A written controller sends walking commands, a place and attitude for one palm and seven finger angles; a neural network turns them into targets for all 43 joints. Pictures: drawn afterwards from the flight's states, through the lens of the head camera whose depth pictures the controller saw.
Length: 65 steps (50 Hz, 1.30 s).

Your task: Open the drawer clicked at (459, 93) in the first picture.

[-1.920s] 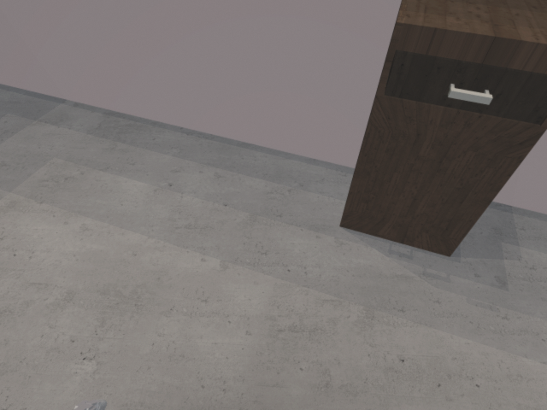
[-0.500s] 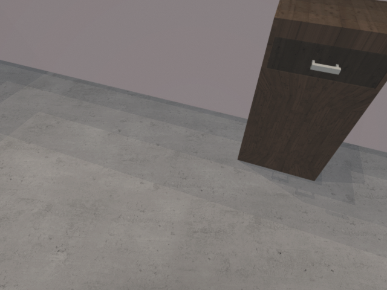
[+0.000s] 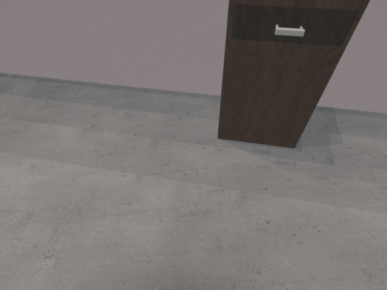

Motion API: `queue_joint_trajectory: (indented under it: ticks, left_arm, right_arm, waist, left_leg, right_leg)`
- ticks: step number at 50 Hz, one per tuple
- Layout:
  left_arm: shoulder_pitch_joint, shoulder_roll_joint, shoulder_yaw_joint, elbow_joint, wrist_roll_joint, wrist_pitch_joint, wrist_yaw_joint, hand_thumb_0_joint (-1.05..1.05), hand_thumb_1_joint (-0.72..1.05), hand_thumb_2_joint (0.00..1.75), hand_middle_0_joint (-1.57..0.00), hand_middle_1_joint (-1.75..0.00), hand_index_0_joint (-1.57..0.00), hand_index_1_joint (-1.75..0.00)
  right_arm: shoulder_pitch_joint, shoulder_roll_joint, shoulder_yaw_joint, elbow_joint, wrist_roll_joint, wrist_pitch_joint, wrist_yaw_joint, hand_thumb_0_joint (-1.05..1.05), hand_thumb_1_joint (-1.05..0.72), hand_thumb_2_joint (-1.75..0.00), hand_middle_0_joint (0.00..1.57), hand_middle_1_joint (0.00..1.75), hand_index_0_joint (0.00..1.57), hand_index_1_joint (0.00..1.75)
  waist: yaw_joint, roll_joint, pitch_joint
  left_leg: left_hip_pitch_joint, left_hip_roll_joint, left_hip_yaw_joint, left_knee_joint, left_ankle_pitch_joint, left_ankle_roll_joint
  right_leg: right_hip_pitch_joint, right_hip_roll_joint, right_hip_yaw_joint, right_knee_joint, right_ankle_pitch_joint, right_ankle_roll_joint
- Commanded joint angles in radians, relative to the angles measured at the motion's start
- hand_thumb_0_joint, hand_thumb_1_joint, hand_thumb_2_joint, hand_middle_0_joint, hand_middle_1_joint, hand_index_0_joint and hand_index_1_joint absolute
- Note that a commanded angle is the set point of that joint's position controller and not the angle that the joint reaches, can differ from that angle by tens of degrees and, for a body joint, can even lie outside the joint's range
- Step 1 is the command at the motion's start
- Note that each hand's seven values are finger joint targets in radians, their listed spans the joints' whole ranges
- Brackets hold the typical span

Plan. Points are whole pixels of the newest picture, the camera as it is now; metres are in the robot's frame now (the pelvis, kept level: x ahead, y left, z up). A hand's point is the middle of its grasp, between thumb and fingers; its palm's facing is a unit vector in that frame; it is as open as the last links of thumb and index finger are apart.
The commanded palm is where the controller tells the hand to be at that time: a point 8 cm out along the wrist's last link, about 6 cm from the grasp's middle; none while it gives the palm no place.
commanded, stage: walk to a spot facing it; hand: left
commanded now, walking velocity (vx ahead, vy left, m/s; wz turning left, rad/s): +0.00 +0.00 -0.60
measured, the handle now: (289, 29) +1.07 -0.29 +0.02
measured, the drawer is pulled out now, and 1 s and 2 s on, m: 0.00 0.00 0.00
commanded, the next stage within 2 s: none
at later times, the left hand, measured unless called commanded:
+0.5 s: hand out of the picture +0.09 +0.24 -0.16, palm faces -0.17 -0.95 -0.24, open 7.4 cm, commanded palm none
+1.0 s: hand (150, 267) +0.19 +0.13 -0.14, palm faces -0.54 -0.80 -0.25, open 7.4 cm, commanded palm none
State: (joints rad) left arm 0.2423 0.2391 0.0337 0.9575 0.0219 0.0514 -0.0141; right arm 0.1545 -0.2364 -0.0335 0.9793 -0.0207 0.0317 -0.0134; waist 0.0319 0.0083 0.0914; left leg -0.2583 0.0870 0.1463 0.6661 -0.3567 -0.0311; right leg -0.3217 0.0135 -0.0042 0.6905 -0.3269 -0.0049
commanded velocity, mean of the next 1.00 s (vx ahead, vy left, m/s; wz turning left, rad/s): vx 0.04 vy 0.00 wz -0.60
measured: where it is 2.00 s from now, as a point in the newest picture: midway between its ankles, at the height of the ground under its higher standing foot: (243, 285)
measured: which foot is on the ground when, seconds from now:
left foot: down 0.00-0.00, up 0.02-0.46, down 0.48-0.88, up 0.90-1.00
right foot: down 0.00-0.48, up 0.50-0.86, down 0.88-1.00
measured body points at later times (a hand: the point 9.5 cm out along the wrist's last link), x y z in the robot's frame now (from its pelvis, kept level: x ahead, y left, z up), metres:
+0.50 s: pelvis -0.02 +0.04 +0.01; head +0.02 +0.05 +0.46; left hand +0.10 +0.29 -0.14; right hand +0.04 -0.24 -0.10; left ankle -0.01 +0.16 -0.72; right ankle +0.02 -0.09 -0.71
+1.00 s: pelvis -0.02 +0.03 +0.01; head +0.00 +0.00 +0.46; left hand +0.21 +0.17 -0.12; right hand -0.16 -0.22 -0.14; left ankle +0.02 +0.15 -0.66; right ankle -0.08 -0.08 -0.72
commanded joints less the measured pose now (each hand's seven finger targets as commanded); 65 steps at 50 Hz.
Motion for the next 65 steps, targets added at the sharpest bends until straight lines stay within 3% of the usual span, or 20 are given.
queue_joint_trajectory:
  ticks: [1,6,16,21,22,24,29,34,40,42,43,44,47,49,56,59,60,61,62,65]
  left_arm:
    - [0.13,0.245,0.071,-0.075,0.0,-0.035,0.033,0.0,0.9,0.9,-0.2,-0.3,-0.2,-0.3]
    - [0.01,0.167,0.062,-0.107,-0.004,-0.042,0.03,0.0,0.9,0.9,-0.2,-0.3,-0.2,-0.3]
    - [0.057,0.184,0.084,-0.097,0.005,-0.029,0.028,0.0,0.9,0.9,-0.2,-0.3,-0.2,-0.3]
    - [-0.038,0.194,0.086,-0.125,0.002,-0.014,0.026,0.0,0.9,0.9,-0.2,-0.3,-0.2,-0.3]
    - [-0.059,0.168,0.08,-0.139,-0.004,-0.012,0.023,0.0,0.9,0.9,-0.2,-0.3,-0.2,-0.3]
    - [-0.059,0.103,0.074,-0.179,-0.001,-0.012,0.005,0.0,0.9,0.9,-0.2,-0.3,-0.2,-0.3]
    - [-0.02,0.105,0.082,-0.128,0.008,0.004,-0.023,0.0,0.9,0.9,-0.2,-0.3,-0.2,-0.3]
    - [-0.148,0.08,0.061,-0.171,-0.001,0.004,-0.027,0.0,0.9,0.9,-0.2,-0.3,-0.2,-0.3]
    - [-0.148,0.078,0.056,-0.169,-0.002,-0.013,-0.027,0.0,0.9,0.9,-0.2,-0.3,-0.2,-0.3]
    - [-0.032,0.129,0.067,-0.133,0.001,-0.033,-0.019,0.0,0.9,0.9,-0.2,-0.3,-0.2,-0.3]
    - [0.049,0.252,0.088,-0.11,0.009,-0.049,-0.001,0.0,0.9,0.9,-0.2,-0.3,-0.2,-0.3]
    - [0.108,0.305,0.1,-0.096,-0.008,-0.047,0.013,0.0,0.9,0.9,-0.2,-0.3,-0.2,-0.3]
    - [-0.018,0.229,0.088,-0.127,-0.005,-0.027,0.023,0.0,0.9,0.9,-0.2,-0.3,-0.2,-0.3]
    - [-0.084,0.198,0.075,-0.136,0.002,-0.038,0.019,0.0,0.9,0.9,-0.2,-0.3,-0.2,-0.3]
    - [-0.033,0.219,0.078,-0.105,0.006,-0.061,0.004,0.0,0.9,0.9,-0.2,-0.3,-0.2,-0.3]
    - [-0.084,0.197,0.081,-0.11,0.003,-0.057,0.002,0.0,0.9,0.9,-0.2,-0.3,-0.2,-0.3]
    - [-0.11,0.149,0.072,-0.121,0.002,-0.052,0.0,0.0,0.9,0.9,-0.2,-0.3,-0.2,-0.3]
    - [-0.094,0.055,0.055,-0.145,-0.008,-0.043,-0.01,0.0,0.9,0.9,-0.2,-0.3,-0.2,-0.3]
    - [-0.109,0.05,0.056,-0.175,-0.003,-0.048,-0.015,0.0,0.9,0.9,-0.2,-0.3,-0.2,-0.3]
    - [-0.097,0.082,0.078,-0.122,0.017,-0.044,-0.04,0.0,0.9,0.9,-0.2,-0.3,-0.2,-0.3]
  right_arm:
    - [-0.083,-0.124,-0.044,-0.138,0.012,-0.002,-0.013,0.0,-0.9,-0.9,0.2,0.3,0.2,0.3]
    - [-0.011,-0.094,-0.049,-0.086,0.004,-0.006,-0.006,0.0,-0.9,-0.9,0.2,0.3,0.2,0.3]
    - [-0.056,-0.074,-0.042,-0.13,0.014,-0.017,-0.02,0.0,-0.9,-0.9,0.2,0.3,0.2,0.3]
    - [0.083,-0.08,-0.041,-0.112,0.025,-0.034,-0.029,0.0,-0.9,-0.9,0.2,0.3,0.2,0.3]
    - [0.131,-0.11,-0.046,-0.105,0.024,-0.043,-0.035,0.0,-0.9,-0.9,0.2,0.3,0.2,0.3]
    - [0.086,-0.244,-0.066,-0.154,0.011,-0.039,-0.032,0.0,-0.9,-0.9,0.2,0.3,0.2,0.3]
    - [-0.028,-0.133,-0.034,-0.18,-0.002,-0.052,-0.032,0.0,-0.9,-0.9,0.2,0.3,0.2,0.3]
    - [0.12,-0.163,-0.058,-0.127,-0.003,-0.049,-0.026,0.0,-0.9,-0.9,0.2,0.3,0.2,0.3]
    - [0.131,-0.203,-0.075,-0.1,-0.006,-0.04,-0.012,0.0,-0.9,-0.9,0.2,0.3,0.2,0.3]
    - [0.126,-0.195,-0.074,-0.105,0.004,-0.037,-0.005,0.0,-0.9,-0.9,0.2,0.3,0.2,0.3]
    - [0.145,-0.123,-0.053,-0.134,0.011,-0.033,0.004,0.0,-0.9,-0.9,0.2,0.3,0.2,0.3]
    - [0.075,-0.09,-0.039,-0.18,0.007,-0.024,-0.002,0.0,-0.9,-0.9,0.2,0.3,0.2,0.3]
    - [-0.018,-0.115,-0.044,-0.172,-0.002,-0.007,0.002,0.0,-0.9,-0.9,0.2,0.3,0.2,0.3]
    - [0.042,-0.108,-0.048,-0.14,-0.011,-0.013,0.016,0.0,-0.9,-0.9,0.2,0.3,0.2,0.3]
    - [0.044,-0.083,-0.044,-0.157,-0.002,-0.046,0.027,0.0,-0.9,-0.9,0.2,0.3,0.2,0.3]
    - [0.174,-0.083,-0.044,-0.127,0.004,-0.066,0.016,0.0,-0.9,-0.9,0.2,0.3,0.2,0.3]
    - [0.293,-0.118,-0.051,-0.089,0.005,-0.076,0.001,0.0,-0.9,-0.9,0.2,0.3,0.2,0.3]
    - [0.388,-0.222,-0.072,-0.062,-0.013,-0.081,-0.008,0.0,-0.9,-0.9,0.2,0.3,0.2,0.3]
    - [0.389,-0.264,-0.066,-0.069,-0.015,-0.082,-0.012,0.0,-0.9,-0.9,0.2,0.3,0.2,0.3]
    - [0.206,-0.14,-0.033,-0.091,-0.007,-0.096,-0.015,0.0,-0.9,-0.9,0.2,0.3,0.2,0.3]
  waist:
    - [0.05,-0.264,-0.093]
    - [-0.022,-0.118,-0.127]
    - [0.016,-0.146,-0.158]
    - [-0.049,-0.16,-0.191]
    - [-0.077,-0.095,-0.193]
    - [-0.059,0.268,-0.116]
    - [0.004,0.133,-0.053]
    - [-0.073,0.146,-0.071]
    - [-0.074,0.214,-0.103]
    - [-0.007,0.113,-0.164]
    - [0.024,-0.195,-0.229]
    - [0.054,-0.29,-0.24]
    - [0.033,-0.216,-0.083]
    - [-0.021,-0.16,-0.087]
    - [-0.015,-0.175,-0.06]
    - [-0.083,-0.159,-0.082]
    - [-0.141,-0.037,-0.109]
    - [-0.168,0.3,-0.132]
    - [-0.147,0.363,-0.073]
    - [-0.052,0.129,0.078]
  left_leg:
    - [-0.284,-0.033,-0.181,0.465,-0.198,-0.01]
    - [-0.266,-0.017,-0.17,0.446,0.014,-0.034]
    - [-0.199,-0.055,-0.164,0.173,-0.061,-0.032]
    - [0.083,-0.089,-0.15,-0.192,0.052,0.001]
    - [0.227,-0.031,-0.192,-0.299,0.079,0.023]
    - [0.164,0.383,-0.563,-0.471,0.056,0.161]
    - [0.063,0.185,-0.208,-0.362,0.371,0.153]
    - [0.234,0.233,-0.159,-0.297,0.594,0.184]
    - [0.188,0.251,-0.066,-0.186,0.66,0.129]
    - [0.07,0.221,0.021,0.04,0.565,0.042]
    - [-0.222,0.121,0.08,0.282,0.146,-0.027]
    - [-0.357,0.039,-0.022,0.471,-0.283,-0.051]
    - [-0.391,0.069,-0.127,0.507,-0.138,-0.038]
    - [-0.308,0.059,-0.095,0.43,-0.05,-0.047]
    - [-0.182,-0.007,-0.051,0.123,-0.029,-0.045]
    - [0.084,-0.036,-0.027,-0.108,0.043,-0.034]
    - [0.26,-0.003,-0.055,-0.223,0.016,-0.034]
    - [0.361,0.258,-0.383,-0.407,-0.294,0.023]
    - [0.261,0.445,-0.634,-0.555,-0.498,0.095]
    - [0.057,0.341,-0.406,-0.577,-0.334,0.063]
  right_leg:
    - [0.081,-0.36,0.566,-0.445,0.304,-0.185]
    - [0.117,-0.209,0.364,-0.382,0.269,-0.151]
    - [0.168,-0.188,0.471,-0.356,0.338,-0.183]
    - [0.015,-0.129,0.489,-0.299,0.312,-0.113]
    - [-0.112,-0.064,0.434,-0.233,0.202,-0.066]
    - [-0.324,0.085,0.102,0.218,-0.215,0.045]
    - [-0.301,-0.002,0.051,0.554,-0.046,0.081]
    - [-0.277,-0.046,-0.022,0.296,-0.104,0.087]
    - [-0.045,-0.018,-0.098,-0.023,-0.068,0.042]
    - [0.214,-0.047,-0.069,-0.261,0.169,0.008]
    - [0.469,-0.291,0.235,-0.306,0.474,-0.083]
    - [0.432,-0.458,0.427,-0.307,0.747,-0.185]
    - [0.178,-0.317,0.374,-0.444,-0.063,-0.189]
    - [0.114,-0.251,0.287,-0.443,-0.111,-0.156]
    - [0.046,-0.215,0.328,-0.442,-0.149,-0.168]
    - [-0.078,-0.161,0.31,-0.336,-0.154,-0.125]
    - [-0.181,-0.094,0.25,-0.194,-0.172,-0.086]
    - [-0.353,0.056,0.111,0.146,-0.255,-0.025]
    - [-0.447,0.034,0.04,0.346,-0.264,0.004]
    - [-0.42,-0.072,0.045,0.537,0.001,0.015]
